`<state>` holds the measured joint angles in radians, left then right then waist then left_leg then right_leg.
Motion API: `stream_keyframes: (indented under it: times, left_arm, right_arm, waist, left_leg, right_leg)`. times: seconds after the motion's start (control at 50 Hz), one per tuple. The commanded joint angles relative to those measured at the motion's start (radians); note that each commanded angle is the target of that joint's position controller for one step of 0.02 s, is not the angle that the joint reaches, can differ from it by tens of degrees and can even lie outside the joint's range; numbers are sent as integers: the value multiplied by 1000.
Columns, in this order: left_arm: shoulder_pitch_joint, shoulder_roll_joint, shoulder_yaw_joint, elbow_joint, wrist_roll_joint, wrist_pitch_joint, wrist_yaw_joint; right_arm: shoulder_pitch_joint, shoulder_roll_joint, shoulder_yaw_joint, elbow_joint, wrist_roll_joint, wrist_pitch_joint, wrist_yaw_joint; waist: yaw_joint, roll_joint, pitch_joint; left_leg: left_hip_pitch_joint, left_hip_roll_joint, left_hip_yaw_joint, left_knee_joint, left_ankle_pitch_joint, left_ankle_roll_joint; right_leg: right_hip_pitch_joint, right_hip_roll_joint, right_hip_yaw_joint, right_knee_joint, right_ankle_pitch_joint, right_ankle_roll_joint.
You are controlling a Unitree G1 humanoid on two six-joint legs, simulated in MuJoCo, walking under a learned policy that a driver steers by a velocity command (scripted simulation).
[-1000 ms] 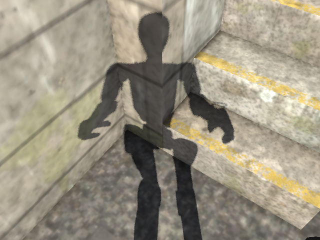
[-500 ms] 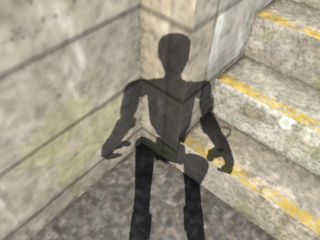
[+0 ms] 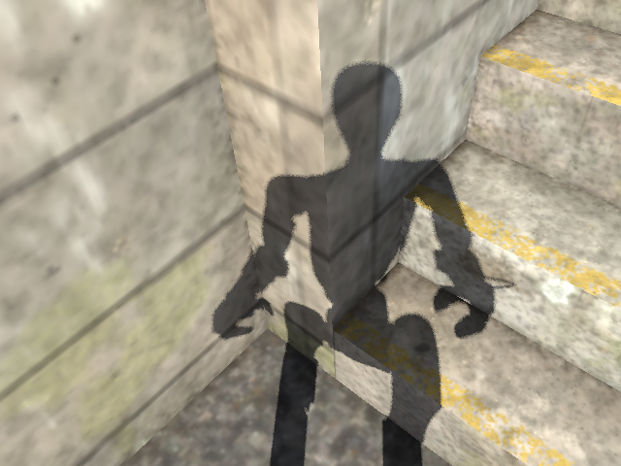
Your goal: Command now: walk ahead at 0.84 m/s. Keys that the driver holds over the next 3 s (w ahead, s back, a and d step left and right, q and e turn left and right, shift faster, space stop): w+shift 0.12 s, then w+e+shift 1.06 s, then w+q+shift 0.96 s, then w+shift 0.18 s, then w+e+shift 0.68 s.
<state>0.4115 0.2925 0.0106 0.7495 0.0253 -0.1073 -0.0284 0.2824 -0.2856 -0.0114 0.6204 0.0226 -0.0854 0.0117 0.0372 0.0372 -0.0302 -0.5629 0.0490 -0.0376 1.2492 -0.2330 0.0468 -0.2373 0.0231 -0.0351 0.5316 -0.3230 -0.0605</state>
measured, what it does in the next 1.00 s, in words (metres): walks ahead, turning right: left foot, then right foot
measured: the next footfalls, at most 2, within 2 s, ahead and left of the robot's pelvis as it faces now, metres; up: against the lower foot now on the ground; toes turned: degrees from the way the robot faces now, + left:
left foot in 0.30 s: +0.42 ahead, +0.09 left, +0.00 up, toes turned -5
right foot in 0.76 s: +0.21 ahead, -0.24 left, +0.00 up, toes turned -26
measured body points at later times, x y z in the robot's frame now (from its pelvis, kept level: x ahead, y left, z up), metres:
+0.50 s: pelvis +0.24 -0.01 -0.01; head +0.31 -0.03 +0.44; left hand +0.45 +0.25 -0.10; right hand +0.36 -0.31 -0.10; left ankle +0.38 +0.10 -0.73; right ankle +0.21 -0.14 -0.65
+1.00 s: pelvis +0.26 -0.18 +0.00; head +0.28 -0.18 +0.45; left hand +0.45 +0.02 -0.11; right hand +0.28 -0.51 -0.07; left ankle +0.33 -0.14 -0.71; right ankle +0.18 -0.22 -0.74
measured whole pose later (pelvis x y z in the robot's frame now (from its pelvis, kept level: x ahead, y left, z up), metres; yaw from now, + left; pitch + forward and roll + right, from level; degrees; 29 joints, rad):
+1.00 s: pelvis +0.26 -0.18 +0.00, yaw -40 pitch +0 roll +1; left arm 0.46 0.29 0.05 0.56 0.02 0.06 -0.08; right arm 0.08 -0.28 -0.03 0.70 0.04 -0.03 -0.10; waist 0.14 -0.03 0.04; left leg -0.41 -0.07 0.06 0.75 -0.34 -0.02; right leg -0.17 0.15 0.20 0.50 -0.30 -0.09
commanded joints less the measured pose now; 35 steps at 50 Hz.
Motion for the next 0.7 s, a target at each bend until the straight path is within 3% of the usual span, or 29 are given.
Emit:
stream_keyframes:
  times: [0.02, 0.08, 0.12, 0.14, 0.16, 0.2, 0.24, 0.26, 0.28, 0.3, 0.32, 0.34, 0.36, 0.38, 0.4, 0.42, 0.44, 0.46, 0.5, 0.52, 0.54, 0.56, 0.58, 0.6, 0.62, 0.64, 0.68, 0.7]
  left_arm:
    - [14, 109, 21, -40, 1, -18, 14]
    - [13, 119, 23, -13, -14, -27, 24]
    - [27, 98, 14, 11, -15, -31, 27]
    - [39, 104, 17, 21, -21, -28, 29]
    - [34, 108, 17, 33, -34, -23, 33]
    - [49, 151, 31, 59, -48, -13, 46]
    - [27, 208, 55, 77, -59, -11, 49]
    - [21, 230, 71, 78, -56, -4, 53]
    - [-54, 260, 85, 49, -50, 0, 57]
    - [-131, 211, 75, -1, -36, 3, 52]
    - [-14, -8, 24, -37, 1, 8, 42]
    - [89, 12, 4, -38, -68, -5, 32]
    - [76, 161, 40, -4, -92, 1, 28]
    - [-4, 183, 48, -42, -82, 18, 33]
    - [-19, 159, 43, -37, -57, 46, 42]
    - [-6, 122, 35, -54, -28, 84, 47]
    - [-16, 58, 13, -70, -12, 110, 47]
    - [-41, 27, 2, -104, -9, 123, 50]
    - [-77, 60, 14, -162, -11, 123, 52]
    - [-77, 78, 22, -163, -12, 122, 50]
    - [-141, 68, 22, -220, 15, 162, -8]
    - [-115, 89, 28, -226, 23, 183, -26]
    - [-110, 104, 36, -247, 16, 206, -26]
    - [-116, 111, 40, -264, 12, 215, -24]
    - [-126, 109, 44, -267, 14, 212, -19]
    - [-129, 115, 50, -263, 19, 213, -26]
    - [-48, 99, 58, -230, -2, 215, -29]
    - [-2, 96, 62, -203, -14, 213, -34]
  right_arm:
    - [-61, -58, -19, -85, -11, 2, 7]
    - [-153, -47, -19, -101, -20, 2, -2]
    - [-257, -38, -17, -125, -15, -11, 0]
    - [-307, -34, -15, -139, -28, -20, 3]
    - [-345, -11, -8, -153, -25, -33, 7]
    - [-405, -19, -9, -181, -26, -50, 16]
    - [-355, -96, -36, -173, -35, -62, 15]
    - [-284, -146, -52, -155, -37, -66, -1]
    - [-130, -180, -65, -116, -46, -65, -18]
    - [79, -216, -77, -61, -73, -51, -41]
    - [141, -263, -68, -31, -107, -35, -50]
    - [153, -187, -40, -38, -175, -29, -50]
    - [110, -121, -35, -78, -164, -2, -53]
    - [-5, -108, -34, -99, -123, 19, -65]
    - [-80, -80, -25, -107, -83, 38, -83]
    - [-142, -73, -20, -110, -58, 53, -95]
    - [-181, -116, -31, -88, -58, 60, -108]
    - [-217, -155, -43, -83, -61, 59, -109]
    - [-260, -183, -54, -76, -71, 54, -108]
    - [-280, -178, -56, -73, -71, 53, -105]
    - [-143, -252, -79, -20, -42, 47, -144]
    - [-105, -257, -87, 9, -27, 47, -173]
    - [-80, -266, -95, 34, -33, 51, -181]
    - [-90, -270, -100, 45, -41, 55, -184]
    - [-141, -272, -107, 47, -38, 70, -189]
    - [-162, -280, -112, 53, -42, 76, -182]
    - [-268, -282, -118, 39, -49, 97, -160]
    - [-309, -272, -120, 34, -42, 113, -145]
  waist:
    - [-24, -146, 98]
    - [-16, -108, 152]
    - [15, -101, 171]
    - [33, -100, 181]
    - [30, -90, 187]
    - [30, -96, 187]
    - [-19, -137, 114]
    - [-59, -166, 62]
    - [-154, -170, -20]
    - [-241, -167, -158]
    - [-118, 171, -329]
    - [-89, 431, -507]
    - [-121, 240, -528]
    - [-84, 185, -421]
    - [-55, 81, -337]
    - [-11, 26, -274]
    - [18, 13, -211]
    - [32, 63, -158]
    - [57, 71, -156]
    - [62, 68, -158]
    - [33, 11, -85]
    - [45, -15, -118]
    - [51, 29, -116]
    - [61, 56, -111]
    - [88, 71, -96]
    - [104, 84, -83]
    - [159, 98, -107]
    - [176, 123, -87]
  left_leg:
    - [-265, 80, -39, -58, 134, -19]
    - [-231, 56, 4, -246, 245, -36]
    - [-180, 29, 43, -423, 329, -38]
    - [-131, 18, 56, -515, 370, -40]
    - [-55, -8, 64, -618, 387, -40]
    - [13, -52, 61, -724, 367, -45]
    - [110, -92, 47, -786, 329, -25]
    - [206, -113, 52, -797, 300, -16]
    - [379, -111, 58, -887, 381, 12]
    - [650, 10, -12, -840, 531, 50]
    - [1038, 263, -218, -562, 1168, 77]
    - [1129, 472, -415, -580, 1817, 344]
    - [1010, 427, -305, -657, 1635, 338]
    - [884, 372, -215, -709, 1325, 296]
    - [725, 323, -154, -752, 1091, 265]
    - [558, 302, -104, -795, 913, 248]
    - [398, 282, -34, -861, 798, 228]
    - [292, 285, 8, -909, 734, 223]
    - [187, 280, 77, -921, 644, 198]
    - [156, 268, 112, -919, 567, 183]
    - [240, 456, -83, -975, 547, 224]
    - [301, 530, -113, -999, 495, 237]
    - [352, 533, -100, -1009, 379, 217]
    - [353, 512, -58, -1025, 257, 188]
    - [336, 470, 3, -1028, 167, 140]
    - [316, 420, 46, -1030, 128, 97]
    - [264, 342, 168, -1001, 177, 58]
    - [277, 315, 197, -956, 185, 61]
  right_leg:
    - [106, -225, 338, -379, -67, -133]
    - [61, -182, 214, -433, 142, -120]
    - [74, -162, 150, -455, 287, -99]
    - [74, -154, 136, -453, 378, -89]
    - [69, -137, 112, -438, 487, -84]
    - [136, -159, 149, -381, 683, -87]
    - [236, -172, 195, -260, 931, -75]
    - [258, -152, 213, -179, 1030, -62]
    - [227, -109, 211, -8, 1104, -24]
    - [84, -60, 227, 257, 926, 25]
    - [-256, 86, 215, 591, -269, 73]
    - [-502, 151, 226, 990, -550, 183]
    - [-487, 59, 234, 1066, -436, 208]
    - [-523, -3, 179, 1011, -319, 218]
    - [-494, -50, 150, 958, -271, 231]
    - [-421, -80, 139, 903, -242, 237]
    - [-342, -96, 99, 817, -196, 235]
    - [-304, -104, 74, 757, -146, 234]
    - [-181, -127, 62, 622, 3, 210]
    - [-123, -122, 49, 544, 75, 192]
    - [-294, -159, 97, 554, 114, 149]
    - [-303, -181, 116, 625, 63, 142]
    - [-346, -192, 124, 717, 14, 137]
    - [-358, -201, 137, 759, -8, 128]
    - [-335, -208, 131, 737, -15, 118]
    - [-287, -190, 106, 689, -9, 102]
    - [-59, -144, 2, 525, -22, 76]
    - [-6, -111, -51, 424, -63, 66]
